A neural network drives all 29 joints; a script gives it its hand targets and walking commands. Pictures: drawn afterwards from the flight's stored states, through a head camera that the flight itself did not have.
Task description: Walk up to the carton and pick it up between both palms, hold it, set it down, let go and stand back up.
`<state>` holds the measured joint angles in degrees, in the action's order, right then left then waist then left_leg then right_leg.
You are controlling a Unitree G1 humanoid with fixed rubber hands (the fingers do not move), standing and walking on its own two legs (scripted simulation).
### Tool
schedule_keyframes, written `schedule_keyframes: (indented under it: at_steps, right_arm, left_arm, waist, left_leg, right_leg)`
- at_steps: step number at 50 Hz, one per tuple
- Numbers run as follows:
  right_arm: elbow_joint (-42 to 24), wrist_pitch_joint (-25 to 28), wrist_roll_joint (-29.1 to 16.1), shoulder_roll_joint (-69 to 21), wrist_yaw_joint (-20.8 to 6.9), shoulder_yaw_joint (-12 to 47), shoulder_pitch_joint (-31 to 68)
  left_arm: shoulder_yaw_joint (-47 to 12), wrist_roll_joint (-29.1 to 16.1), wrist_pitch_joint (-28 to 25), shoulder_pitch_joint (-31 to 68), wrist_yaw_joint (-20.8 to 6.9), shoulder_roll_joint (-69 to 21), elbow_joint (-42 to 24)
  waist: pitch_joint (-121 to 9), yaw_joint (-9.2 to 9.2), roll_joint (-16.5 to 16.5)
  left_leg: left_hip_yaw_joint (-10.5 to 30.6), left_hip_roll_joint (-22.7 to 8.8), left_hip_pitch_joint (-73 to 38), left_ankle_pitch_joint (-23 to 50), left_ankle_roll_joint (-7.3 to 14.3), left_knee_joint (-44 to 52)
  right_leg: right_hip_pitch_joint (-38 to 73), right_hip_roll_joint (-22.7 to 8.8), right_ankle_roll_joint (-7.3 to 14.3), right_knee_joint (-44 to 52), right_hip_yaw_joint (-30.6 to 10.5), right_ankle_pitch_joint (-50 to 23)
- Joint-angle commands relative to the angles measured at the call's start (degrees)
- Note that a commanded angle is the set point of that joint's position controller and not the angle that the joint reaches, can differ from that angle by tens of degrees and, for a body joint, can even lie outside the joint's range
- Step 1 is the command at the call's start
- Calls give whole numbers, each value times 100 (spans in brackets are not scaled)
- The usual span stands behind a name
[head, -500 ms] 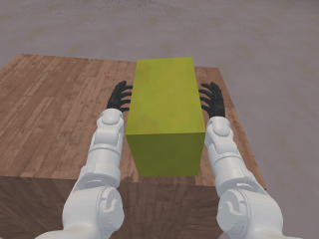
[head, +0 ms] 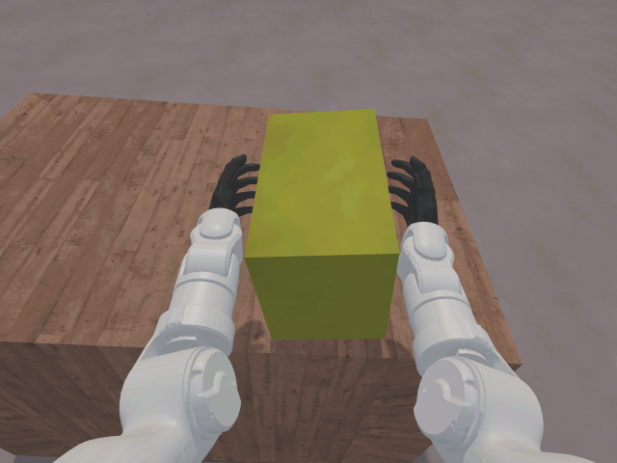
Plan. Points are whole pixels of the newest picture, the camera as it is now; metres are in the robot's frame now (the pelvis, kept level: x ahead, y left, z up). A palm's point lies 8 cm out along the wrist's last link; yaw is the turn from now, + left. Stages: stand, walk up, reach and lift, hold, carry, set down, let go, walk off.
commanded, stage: set down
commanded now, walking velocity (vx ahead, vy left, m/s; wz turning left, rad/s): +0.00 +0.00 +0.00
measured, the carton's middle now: (324, 221) +0.46 +0.02 +0.07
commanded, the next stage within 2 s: none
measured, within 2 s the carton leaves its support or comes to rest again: rests again in 1.04 s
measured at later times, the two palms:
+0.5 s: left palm (230, 215) +0.43 +0.15 +0.10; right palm (415, 223) +0.43 -0.10 +0.11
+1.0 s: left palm (232, 220) +0.42 +0.15 +0.09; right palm (418, 230) +0.42 -0.11 +0.11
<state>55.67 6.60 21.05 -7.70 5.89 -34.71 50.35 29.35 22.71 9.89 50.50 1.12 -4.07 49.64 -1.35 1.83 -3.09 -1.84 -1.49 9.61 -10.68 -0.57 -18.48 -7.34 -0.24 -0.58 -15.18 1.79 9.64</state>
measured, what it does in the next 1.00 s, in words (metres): stands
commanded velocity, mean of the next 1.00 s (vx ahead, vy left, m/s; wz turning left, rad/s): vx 0.00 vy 0.00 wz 0.00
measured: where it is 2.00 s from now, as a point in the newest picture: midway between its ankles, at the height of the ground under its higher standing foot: outside the picture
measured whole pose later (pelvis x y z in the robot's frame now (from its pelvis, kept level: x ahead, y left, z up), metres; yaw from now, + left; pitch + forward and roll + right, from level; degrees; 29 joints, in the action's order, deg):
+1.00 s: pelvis +0.00 +0.00 +0.00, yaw -1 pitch +6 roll +0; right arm 53.0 5.9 29.2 -9.9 3.2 -43.1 51.2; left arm 35.2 25.5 2.5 53.7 1.1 -4.0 57.2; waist -2.6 2.6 -2.9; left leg -3.0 -1.4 15.1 -9.8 -0.2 -18.5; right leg -13.9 -0.4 -0.7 -16.8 1.0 9.3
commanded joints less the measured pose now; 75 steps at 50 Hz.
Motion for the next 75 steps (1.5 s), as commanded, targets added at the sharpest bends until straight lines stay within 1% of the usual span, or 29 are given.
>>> schedule_keyframes:
  at_steps: [1, 4, 7, 10, 12, 14, 15, 18, 20, 21, 26, 29, 33, 39, 44, 45, 47, 48, 49, 50, 51, 55, 63, 64, 67, 70, 71, 73, 75]
  right_arm:
    - [-21, 211, 200, -2799, -967, 1458, 3426]
    - [76, 182, 264, -2710, -999, 1292, 3420]
    - [79, 198, 232, -2704, -1046, 1288, 3518]
    - [-46, 188, 366, -2740, -1029, 1230, 3526]
    - [-98, 215, 352, -2756, -1063, 1290, 3566]
    - [-62, 245, 415, -2700, -1063, 1206, 3557]
    - [-37, 191, 431, -2797, -1076, 1246, 3512]
    - [69, 107, 465, -2746, -1086, 1165, 3543]
    - [90, 114, 482, -2885, -1100, 1191, 3407]
    - [30, 172, 507, -2850, -1103, 1170, 3439]
    - [46, 233, 540, -3002, -1112, 1188, 3404]
    - [181, 253, 635, -2932, -1122, 1092, 3397]
    - [89, 219, 638, -2869, -1121, 1086, 3278]
    - [-56, 236, 725, -2899, -1117, 899, 3375]
    - [25, 125, 862, -2890, -1167, 802, 3181]
    - [2, 133, 935, -2892, -1175, 709, 3198]
    - [-40, 125, 904, -2847, -1207, 658, 3247]
    - [-24, 119, 989, -2836, -1198, 543, 3209]
    - [83, 98, 1005, -2843, -1206, 578, 3172]
    - [177, 78, 1041, -2802, -1206, 520, 3007]
    - [47, 93, 1032, -2886, -1195, 605, 2987]
    - [-46, 88, 1105, -2899, -1205, 534, 3014]
    - [-260, 100, 1150, -3044, -1192, 651, 2756]
    - [-169, 33, 1207, -3072, -1180, 611, 2649]
    - [-279, 60, 1188, -3096, -1178, 630, 2572]
    - [-345, 83, 1232, -2988, -1164, 560, 2490]
    - [-266, 72, 1235, -3039, -1168, 572, 2486]
    - [-411, 39, 1235, -3035, -1164, 614, 2468]
    - [-356, -28, 1287, -3063, -1166, 495, 2339]
  left_arm:
    - [-1313, -185, -481, 3967, -618, -2509, -342]
    - [-1290, -186, -506, 4108, -591, -2482, -426]
    - [-1247, -161, -547, 4118, -545, -2454, -341]
    - [-1136, -138, -595, 4083, -571, -2380, -132]
    - [-1112, -83, -655, 4029, -551, -2395, -164]
    - [-1221, -169, -696, 4084, -541, -2457, -150]
    - [-1079, -101, -722, 4149, -559, -2307, -56]
    - [-940, -84, -731, 4125, -550, -2271, 95]
    - [-992, -92, -786, 4097, -548, -2305, 35]
    - [-1099, -126, -814, 4060, -553, -2369, 126]
    - [-990, -60, -969, 4071, -519, -2347, 116]
    - [-1090, -109, -1043, 4141, -483, -2375, 61]
    - [-845, 19, -1014, 3785, -519, -2283, 431]
    - [-807, 24, -1083, 4004, -536, -2321, 471]
    - [-520, 228, -1101, 3820, -538, -2175, 509]
    - [-582, 175, -1112, 3941, -551, -2163, 455]
    - [-445, 266, -1129, 3955, -532, -2143, 441]
    - [-558, 221, -1134, 3998, -518, -2218, 358]
    - [-465, 294, -1120, 3883, -508, -2169, 466]
    - [-556, 252, -1147, 3942, -507, -2192, 331]
    - [-445, 296, -1155, 3793, -539, -2150, 484]
    - [-353, 379, -1186, 3711, -524, -2154, 395]
    - [-252, 506, -1238, 3542, -641, -2111, 301]
    - [-181, 566, -1227, 3516, -648, -2089, 365]
    - [-136, 622, -1207, 3379, -671, -2106, 434]
    - [-246, 552, -1205, 3331, -685, -2178, 351]
    - [-198, 628, -1196, 3338, -688, -2180, 375]
    - [-26, 682, -1175, 3200, -699, -2105, 456]
    - [-60, 668, -1153, 3193, -722, -2139, 403]
  waist:
    - [-2872, 12, 426]
    - [-3017, -53, 416]
    - [-3036, 42, 566]
    - [-3109, 30, 340]
    - [-3244, 115, 396]
    - [-3362, 25, 364]
    - [-3299, 107, 288]
    - [-3166, 96, 315]
    - [-3266, 137, 311]
    - [-3379, 62, 389]
    - [-3559, 171, 343]
    - [-3525, 62, 437]
    - [-3229, 142, 356]
    - [-3324, 53, 372]
    - [-2947, 196, 389]
    - [-3143, 93, 315]
    - [-3075, 227, 355]
    - [-3124, 88, 428]
    - [-2990, 129, 408]
    - [-3008, 39, 418]
    - [-2972, 134, 318]
    - [-3067, 151, 404]
    - [-2838, 183, 171]
    - [-2659, 120, 105]
    - [-2570, 199, 193]
    - [-2634, 66, 212]
    - [-2472, 118, 283]
    - [-2428, 194, 137]
    - [-2395, 112, 179]
  left_leg:
    - [-685, 137, -807, 2675, -267, -184]
    - [-673, 90, -793, 2663, -278, -164]
    - [-656, 93, -821, 2838, -300, -208]
    - [-676, 117, -617, 2607, -235, -165]
    - [-676, 110, -552, 2711, -250, -194]
    - [-674, 81, -525, 2848, -268, -239]
    - [-714, 87, -360, 2641, -195, -201]
    - [-711, 117, -311, 2489, -198, -138]
    - [-739, 103, -400, 2626, -189, -204]
    - [-710, 98, -433, 2806, -220, -268]
    - [-743, 103, -209, 2825, -221, -282]
    - [-690, 76, -401, 3011, -276, -343]
    - [-705, 77, -352, 2867, -229, -299]
    - [-722, 96, -235, 2505, -212, -202]
    - [-752, 97, -225, 2289, -160, -98]
    - [-767, 92, -196, 2236, -156, -65]
    - [-783, 79, -195, 2183, -131, -15]
    - [-777, 74, -263, 2267, -167, -27]
    - [-782, 80, -281, 2345, -167, -43]
    - [-762, 54, -418, 2451, -190, -84]
    - [-810, 77, -370, 2432, -151, -100]
    - [-807, 74, -332, 2519, -159, -80]
    - [-849, 132, 20, 2404, -67, -45]
    - [-820, 146, 73, 2201, -27, 28]
    - [-826, 159, 12, 2339, -37, -21]
    - [-796, 122, -199, 2497, -88, -75]
    - [-826, 135, -168, 2464, -84, -92]
    - [-842, 168, 99, 2173, -11, 10]
    - [-849, 153, 157, 1956, 7, 104]
  right_leg:
    - [1265, 152, -227, -364, 463, -2393]
    - [1273, 167, -201, -390, 506, -2296]
    - [1066, 165, -211, -440, 511, -2311]
    - [1314, 136, -233, -446, 460, -2498]
    - [1322, 117, -231, -541, 456, -2703]
    - [1267, 128, -238, -564, 458, -2858]
    - [1343, 108, -252, -591, 413, -2850]
    - [1379, 89, -255, -577, 406, -2699]
    - [1240, 94, -259, -592, 396, -2812]
    - [1115, 110, -246, -613, 422, -2838]
    - [1321, 86, -237, -695, 386, -3031]
    - [1031, 143, -222, -724, 506, -2875]
    - [1089, 103, -210, -639, 452, -2772]
    - [1104, 101, -231, -618, 443, -2569]
    - [1013, 79, -244, -520, 449, -2105]
    - [1050, 100, -230, -497, 464, -2148]
    - [954, 102, -233, -476, 466, -1966]
    - [888, 109, -222, -455, 465, -2019]
    - [875, 133, -217, -438, 469, -1880]
    - [809, 140, -217, -439, 495, -1985]
    - [841, 112, -249, -427, 455, -2025]
    - [906, 97, -242, -444, 470, -2065]
    - [1291, 78, -322, -585, 386, -2534]
    - [1391, 61, -343, -578, 381, -2459]
    - [1232, 66, -359, -560, 376, -2378]
    - [988, 107, -332, -502, 443, -2322]
    - [961, 99, -332, -503, 408, -2212]
    - [1249, 61, -347, -531, 367, -2340]
    - [1275, 60, -357, -506, 376, -2106]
